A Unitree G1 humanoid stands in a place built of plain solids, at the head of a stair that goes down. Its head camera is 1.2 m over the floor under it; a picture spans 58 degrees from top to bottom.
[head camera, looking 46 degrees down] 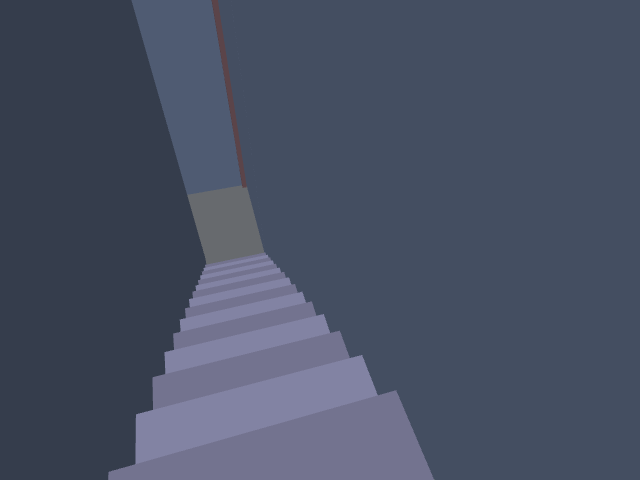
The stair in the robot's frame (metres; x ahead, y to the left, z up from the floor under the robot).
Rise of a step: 0.22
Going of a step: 0.24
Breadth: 0.79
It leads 16 degrees to the left of straight ahead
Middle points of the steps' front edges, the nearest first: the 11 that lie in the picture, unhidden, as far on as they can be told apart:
0.45 0.16 0.00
0.68 0.23 -0.21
0.92 0.29 -0.43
1.15 0.36 -0.64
1.39 0.43 -0.86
1.62 0.49 -1.07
1.86 0.56 -1.29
2.09 0.63 -1.50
2.33 0.69 -1.72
2.56 0.76 -1.93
2.79 0.83 -2.15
